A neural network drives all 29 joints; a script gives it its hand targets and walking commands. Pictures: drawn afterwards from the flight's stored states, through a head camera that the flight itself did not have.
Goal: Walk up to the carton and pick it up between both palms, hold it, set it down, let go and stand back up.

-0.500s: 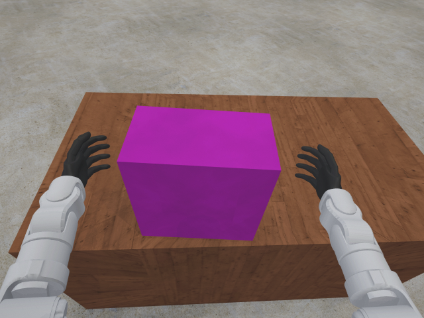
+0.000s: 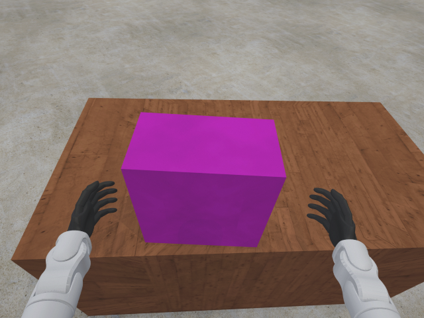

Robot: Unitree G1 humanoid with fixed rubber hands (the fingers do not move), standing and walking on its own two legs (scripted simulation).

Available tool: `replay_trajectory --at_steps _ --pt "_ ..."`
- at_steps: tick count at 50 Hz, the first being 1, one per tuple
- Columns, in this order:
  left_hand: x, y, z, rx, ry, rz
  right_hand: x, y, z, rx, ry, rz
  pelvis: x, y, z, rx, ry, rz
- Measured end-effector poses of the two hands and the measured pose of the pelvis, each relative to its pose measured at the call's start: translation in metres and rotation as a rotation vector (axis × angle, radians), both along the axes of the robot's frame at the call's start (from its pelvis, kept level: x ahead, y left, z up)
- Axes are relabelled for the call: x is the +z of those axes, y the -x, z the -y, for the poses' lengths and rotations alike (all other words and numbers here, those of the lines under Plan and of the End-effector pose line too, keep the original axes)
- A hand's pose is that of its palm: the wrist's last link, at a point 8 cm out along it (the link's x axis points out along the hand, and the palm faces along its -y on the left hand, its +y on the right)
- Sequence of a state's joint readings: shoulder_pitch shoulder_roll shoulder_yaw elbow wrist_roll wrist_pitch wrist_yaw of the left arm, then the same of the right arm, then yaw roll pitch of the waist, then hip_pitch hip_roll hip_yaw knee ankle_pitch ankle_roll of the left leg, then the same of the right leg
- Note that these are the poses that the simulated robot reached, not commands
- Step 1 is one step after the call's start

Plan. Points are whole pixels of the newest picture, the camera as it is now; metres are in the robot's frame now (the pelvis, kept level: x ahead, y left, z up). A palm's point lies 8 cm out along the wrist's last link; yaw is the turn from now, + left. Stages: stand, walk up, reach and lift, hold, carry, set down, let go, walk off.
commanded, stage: set down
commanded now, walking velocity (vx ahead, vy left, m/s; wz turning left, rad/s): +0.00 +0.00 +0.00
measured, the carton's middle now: (204, 186) +0.41 +0.01 -0.02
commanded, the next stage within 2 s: let go in 1.84 s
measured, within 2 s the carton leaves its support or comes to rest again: neither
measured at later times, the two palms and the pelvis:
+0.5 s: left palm (74, 280) +0.20 +0.25 -0.03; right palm (328, 279) +0.20 -0.22 -0.03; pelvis +0.00 +0.01 +0.00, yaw +1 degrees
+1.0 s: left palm (90, 287) +0.20 +0.23 -0.07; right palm (327, 290) +0.19 -0.23 -0.07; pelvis +0.00 +0.00 +0.00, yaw +0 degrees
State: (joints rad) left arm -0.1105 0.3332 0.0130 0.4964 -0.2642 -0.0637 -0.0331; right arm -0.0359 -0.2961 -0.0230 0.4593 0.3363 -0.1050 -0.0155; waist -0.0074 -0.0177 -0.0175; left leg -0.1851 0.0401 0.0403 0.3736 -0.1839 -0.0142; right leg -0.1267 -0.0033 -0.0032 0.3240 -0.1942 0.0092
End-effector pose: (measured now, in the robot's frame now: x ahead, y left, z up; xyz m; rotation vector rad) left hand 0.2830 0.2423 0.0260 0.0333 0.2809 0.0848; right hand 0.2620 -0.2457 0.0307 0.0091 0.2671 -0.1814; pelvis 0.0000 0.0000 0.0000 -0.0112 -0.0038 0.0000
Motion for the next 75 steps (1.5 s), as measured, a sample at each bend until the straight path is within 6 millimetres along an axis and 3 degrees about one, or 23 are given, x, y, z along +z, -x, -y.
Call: replay_trajectory --at_steps 8,18,27,32,42,49,56,68,75 --pt "-0.025 0.026 0.001 0.016 -0.002 -0.037 -0.028 0.022 -0.005 0.000 -0.016 -0.059 -0.002 0.002 0.002 0.009 -0.002 -0.013" --pt "-0.035 0.048 -0.010 0.037 -0.015 0.005 -0.044 0.036 -0.021 0.026 0.001 -0.040 -0.003 -0.002 0.000 0.011 -0.001 -0.021" --pt "-0.064 0.092 -0.008 0.015 -0.009 -0.074 -0.068 0.077 -0.022 0.009 0.016 -0.086 -0.005 -0.004 -0.008 0.013 0.002 0.022" --pt "-0.073 0.106 -0.006 0.033 -0.012 -0.099 -0.079 0.095 -0.020 0.016 0.016 -0.133 -0.007 0.003 -0.009 0.008 0.001 0.031" --pt "-0.077 0.088 -0.003 0.038 -0.019 -0.115 -0.074 0.081 -0.023 0.017 0.035 -0.122 -0.008 0.009 -0.004 0.005 -0.007 0.033" --pt "-0.092 0.084 0.008 0.016 -0.053 -0.294 -0.100 0.076 -0.014 0.037 0.058 -0.289 -0.005 0.002 -0.002 0.001 -0.006 0.052" --pt "-0.083 0.082 0.010 0.021 -0.035 -0.231 -0.084 0.072 -0.020 0.044 0.060 -0.193 -0.004 -0.012 0.004 0.002 -0.009 0.047" --pt "-0.111 0.117 0.012 0.003 -0.072 -0.465 -0.111 0.098 -0.015 0.057 0.087 -0.385 -0.002 -0.018 0.002 0.003 -0.001 0.103" --pt "-0.104 0.114 0.018 0.021 -0.059 -0.437 -0.107 0.103 -0.019 0.065 0.090 -0.390 -0.002 -0.014 0.003 0.000 -0.005 0.093"
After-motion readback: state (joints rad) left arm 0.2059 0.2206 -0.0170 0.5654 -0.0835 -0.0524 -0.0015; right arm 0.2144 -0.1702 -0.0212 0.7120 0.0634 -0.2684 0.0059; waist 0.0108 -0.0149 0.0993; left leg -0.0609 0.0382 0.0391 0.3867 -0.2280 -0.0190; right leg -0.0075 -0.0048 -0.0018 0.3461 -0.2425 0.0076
